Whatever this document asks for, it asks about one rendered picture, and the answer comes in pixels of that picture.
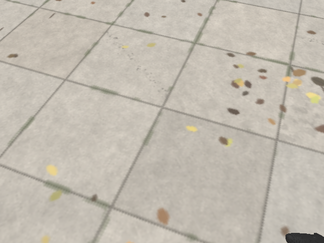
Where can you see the robot right hand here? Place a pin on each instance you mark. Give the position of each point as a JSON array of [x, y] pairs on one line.
[[304, 238]]

